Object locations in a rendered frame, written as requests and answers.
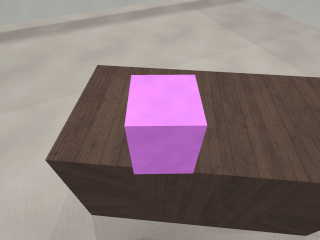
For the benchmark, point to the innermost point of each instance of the carton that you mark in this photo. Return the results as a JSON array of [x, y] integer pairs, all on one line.
[[165, 123]]

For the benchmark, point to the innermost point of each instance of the pedestal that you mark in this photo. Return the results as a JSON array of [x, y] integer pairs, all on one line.
[[258, 167]]

